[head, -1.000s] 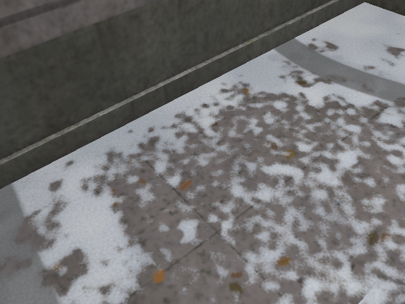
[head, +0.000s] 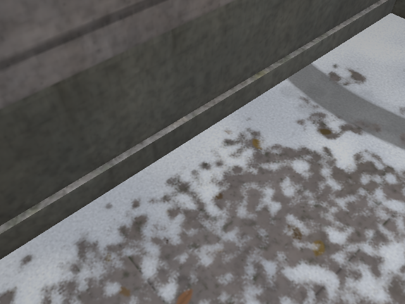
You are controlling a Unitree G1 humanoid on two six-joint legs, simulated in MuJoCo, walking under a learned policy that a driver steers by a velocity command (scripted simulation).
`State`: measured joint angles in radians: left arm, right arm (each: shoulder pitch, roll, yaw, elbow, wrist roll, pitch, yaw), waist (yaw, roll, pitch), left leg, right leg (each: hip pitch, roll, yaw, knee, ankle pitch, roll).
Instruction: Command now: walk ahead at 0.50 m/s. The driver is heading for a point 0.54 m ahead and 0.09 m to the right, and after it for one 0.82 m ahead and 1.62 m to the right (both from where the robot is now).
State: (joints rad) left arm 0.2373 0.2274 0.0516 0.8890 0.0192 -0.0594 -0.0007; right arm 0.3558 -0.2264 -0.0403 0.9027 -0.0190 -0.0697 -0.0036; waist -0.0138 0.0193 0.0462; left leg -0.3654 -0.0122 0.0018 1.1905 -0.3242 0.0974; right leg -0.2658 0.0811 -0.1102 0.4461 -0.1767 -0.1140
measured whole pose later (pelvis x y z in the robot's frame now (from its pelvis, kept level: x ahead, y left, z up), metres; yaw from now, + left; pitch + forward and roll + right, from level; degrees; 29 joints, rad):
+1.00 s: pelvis +0.50 -0.09 -0.01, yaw -31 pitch +1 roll +1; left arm 0.10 0.26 0.06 0.77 0.04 -0.02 -0.03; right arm 0.36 -0.22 -0.06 0.87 -0.01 -0.07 0.00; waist -0.05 0.00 0.07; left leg -0.28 0.11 0.09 1.20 -0.43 -0.01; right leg -0.42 0.08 -0.07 0.60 -0.21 -0.12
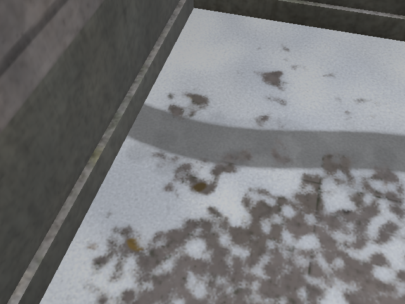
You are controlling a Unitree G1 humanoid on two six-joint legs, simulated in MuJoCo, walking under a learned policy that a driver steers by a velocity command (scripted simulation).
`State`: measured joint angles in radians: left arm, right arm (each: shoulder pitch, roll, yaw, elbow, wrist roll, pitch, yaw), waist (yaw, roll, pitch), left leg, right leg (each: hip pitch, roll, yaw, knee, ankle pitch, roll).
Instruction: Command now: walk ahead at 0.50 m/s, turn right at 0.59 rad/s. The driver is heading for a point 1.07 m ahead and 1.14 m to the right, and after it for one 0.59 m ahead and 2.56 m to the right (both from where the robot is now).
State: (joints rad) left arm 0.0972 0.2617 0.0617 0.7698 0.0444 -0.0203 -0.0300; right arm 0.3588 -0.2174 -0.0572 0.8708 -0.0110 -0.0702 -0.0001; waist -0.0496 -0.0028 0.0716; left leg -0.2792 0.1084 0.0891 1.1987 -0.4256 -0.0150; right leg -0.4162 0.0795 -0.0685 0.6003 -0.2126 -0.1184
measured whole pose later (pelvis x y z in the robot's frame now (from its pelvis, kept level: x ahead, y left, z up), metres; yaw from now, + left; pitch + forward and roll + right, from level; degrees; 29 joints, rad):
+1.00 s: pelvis +0.53 -0.11 +0.00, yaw -31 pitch +1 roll +1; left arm 0.04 0.23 0.01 0.74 0.06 -0.05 -0.03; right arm 0.44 -0.23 -0.02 1.00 0.00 -0.07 0.00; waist -0.06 0.00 0.05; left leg -0.03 0.07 0.18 0.62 -0.47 0.00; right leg -0.43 0.03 -0.07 0.56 -0.14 -0.11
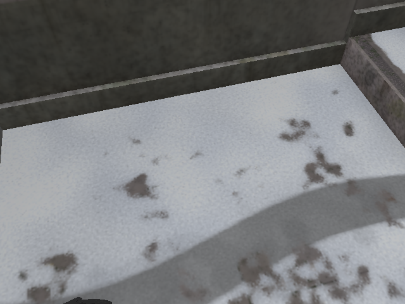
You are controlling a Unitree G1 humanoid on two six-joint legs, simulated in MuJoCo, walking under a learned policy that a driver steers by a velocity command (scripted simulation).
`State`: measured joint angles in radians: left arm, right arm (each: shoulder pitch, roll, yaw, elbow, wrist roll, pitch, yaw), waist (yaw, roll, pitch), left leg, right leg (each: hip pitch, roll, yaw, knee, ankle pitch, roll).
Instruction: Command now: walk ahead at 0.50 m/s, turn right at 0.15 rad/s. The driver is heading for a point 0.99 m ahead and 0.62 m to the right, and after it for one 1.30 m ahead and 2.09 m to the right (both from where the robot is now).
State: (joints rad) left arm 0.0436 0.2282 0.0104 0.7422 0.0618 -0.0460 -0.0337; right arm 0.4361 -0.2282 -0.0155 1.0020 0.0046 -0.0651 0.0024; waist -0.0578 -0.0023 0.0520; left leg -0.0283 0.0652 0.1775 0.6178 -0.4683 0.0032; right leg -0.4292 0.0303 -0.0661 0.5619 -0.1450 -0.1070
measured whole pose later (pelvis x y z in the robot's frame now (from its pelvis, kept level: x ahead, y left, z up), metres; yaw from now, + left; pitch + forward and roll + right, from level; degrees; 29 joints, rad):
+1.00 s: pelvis +0.51 -0.05 +0.00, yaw -24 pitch +1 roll +1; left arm 0.02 0.23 0.04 0.78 0.05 -0.01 -0.07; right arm 0.40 -0.22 -0.03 1.00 -0.01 -0.08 -0.02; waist -0.04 0.00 0.05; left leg 0.09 0.07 0.32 0.38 -0.44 -0.05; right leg -0.51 -0.01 -0.10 0.61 -0.17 -0.14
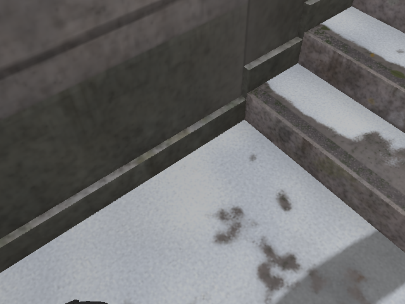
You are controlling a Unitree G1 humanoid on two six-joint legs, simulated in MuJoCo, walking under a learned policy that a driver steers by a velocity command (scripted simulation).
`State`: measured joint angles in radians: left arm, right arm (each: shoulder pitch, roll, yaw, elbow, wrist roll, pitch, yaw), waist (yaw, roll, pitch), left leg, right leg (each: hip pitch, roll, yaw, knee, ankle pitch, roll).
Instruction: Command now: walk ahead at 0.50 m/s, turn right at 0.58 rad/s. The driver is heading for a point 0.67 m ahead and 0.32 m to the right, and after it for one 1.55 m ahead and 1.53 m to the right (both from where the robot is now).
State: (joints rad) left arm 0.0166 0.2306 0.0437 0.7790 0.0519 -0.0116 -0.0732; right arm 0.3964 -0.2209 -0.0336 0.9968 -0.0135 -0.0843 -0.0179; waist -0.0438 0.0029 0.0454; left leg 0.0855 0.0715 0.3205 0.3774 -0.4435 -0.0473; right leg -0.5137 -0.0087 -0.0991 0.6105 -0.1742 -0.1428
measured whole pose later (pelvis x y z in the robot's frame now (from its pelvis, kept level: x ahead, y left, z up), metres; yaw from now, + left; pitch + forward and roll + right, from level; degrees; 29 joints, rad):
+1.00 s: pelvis +0.53 -0.14 +0.00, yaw -35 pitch +2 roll +2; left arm -0.04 0.27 0.02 0.74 0.06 -0.03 -0.08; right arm 0.41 -0.25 -0.06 0.94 -0.02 -0.10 -0.01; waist -0.06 -0.03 0.04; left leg 0.09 0.08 0.26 0.28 -0.37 -0.09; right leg -0.57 -0.04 -0.07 0.60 -0.12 -0.10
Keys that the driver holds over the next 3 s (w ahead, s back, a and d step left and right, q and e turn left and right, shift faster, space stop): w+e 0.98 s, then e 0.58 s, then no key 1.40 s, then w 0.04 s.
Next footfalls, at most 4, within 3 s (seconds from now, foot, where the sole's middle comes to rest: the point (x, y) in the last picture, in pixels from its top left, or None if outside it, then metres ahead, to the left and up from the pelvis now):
0.02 right None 0.16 -0.08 -0.76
0.54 left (196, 287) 0.51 0.05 -0.76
1.02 right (304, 247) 0.63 -0.33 -0.76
1.72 left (267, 213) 0.77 -0.22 -0.76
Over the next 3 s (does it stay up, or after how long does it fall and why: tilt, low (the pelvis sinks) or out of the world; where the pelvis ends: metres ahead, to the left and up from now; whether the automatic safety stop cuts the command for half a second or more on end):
stays up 0.61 -0.25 0.02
